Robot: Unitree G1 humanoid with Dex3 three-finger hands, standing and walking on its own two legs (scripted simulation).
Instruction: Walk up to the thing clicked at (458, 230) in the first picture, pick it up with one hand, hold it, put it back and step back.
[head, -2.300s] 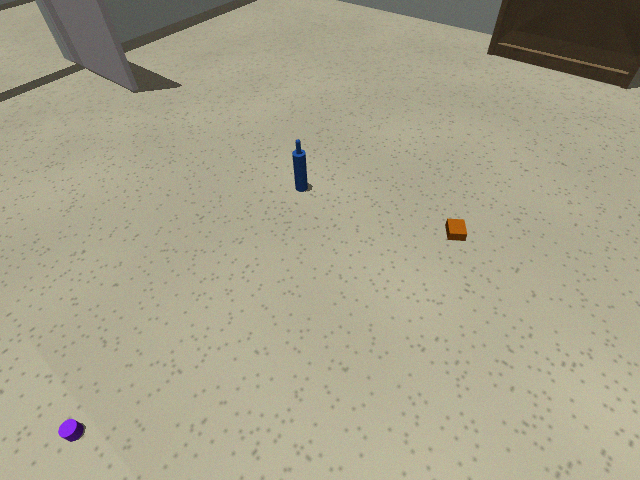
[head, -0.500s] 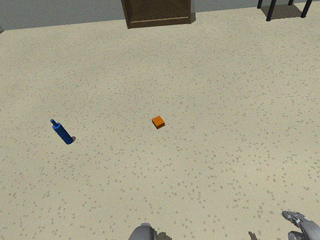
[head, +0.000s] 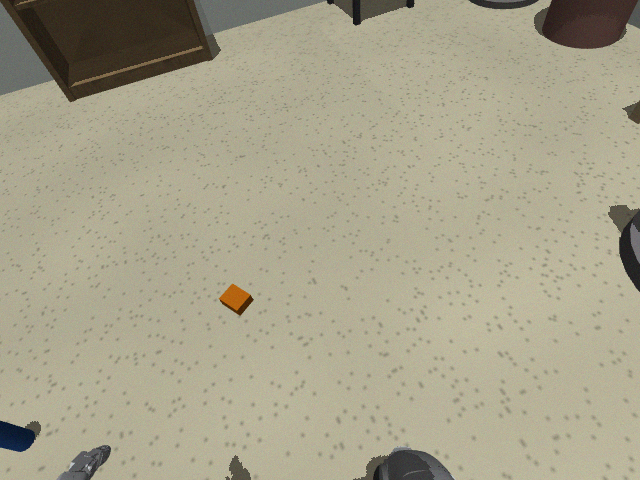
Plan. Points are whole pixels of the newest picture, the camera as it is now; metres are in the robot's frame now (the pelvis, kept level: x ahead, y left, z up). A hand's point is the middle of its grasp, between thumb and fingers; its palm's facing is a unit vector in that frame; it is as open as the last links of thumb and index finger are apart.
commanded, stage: walk up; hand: left
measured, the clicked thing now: (236, 299) +0.80 +0.31 -0.73
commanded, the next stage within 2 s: none
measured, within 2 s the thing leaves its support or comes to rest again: neither
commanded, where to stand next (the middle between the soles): +0.35 +0.40 m, yaw -47 degrees
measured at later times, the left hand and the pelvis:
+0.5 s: hand out of the picture +0.28 +0.54 -0.14, palm faces -0.26 -0.74 -0.62, open 7.4 cm; pelvis +0.15 +0.22 -0.02, yaw -16 degrees
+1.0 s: hand out of the picture +0.46 +0.67 -0.12, palm faces -0.41 -0.64 -0.66, open 7.4 cm; pelvis +0.24 +0.42 -0.04, yaw -30 degrees
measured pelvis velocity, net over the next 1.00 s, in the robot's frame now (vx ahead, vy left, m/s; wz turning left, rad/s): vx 0.24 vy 0.42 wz -0.52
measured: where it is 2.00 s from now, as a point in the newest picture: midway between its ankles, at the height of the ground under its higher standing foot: (190, 460)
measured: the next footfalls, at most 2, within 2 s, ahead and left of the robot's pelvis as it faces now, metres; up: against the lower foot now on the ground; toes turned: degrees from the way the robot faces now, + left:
left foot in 0.38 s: +0.24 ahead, +0.33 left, +0.00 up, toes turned -11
right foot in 0.70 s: +0.27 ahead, +0.16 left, +0.00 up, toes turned -27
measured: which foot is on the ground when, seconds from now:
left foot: up 0.00-0.36, down 0.38-0.70, up 0.72-1.00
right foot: down 0.00-0.40, up 0.42-0.68, down 0.70-1.00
